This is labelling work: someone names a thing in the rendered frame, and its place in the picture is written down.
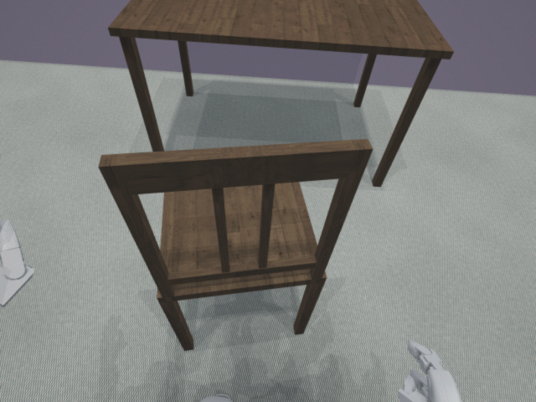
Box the robot right hand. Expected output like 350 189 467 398
399 341 462 402

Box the table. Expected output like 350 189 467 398
108 0 454 187

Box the chair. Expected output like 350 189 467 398
98 139 373 351

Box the robot left hand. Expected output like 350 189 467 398
0 219 34 307

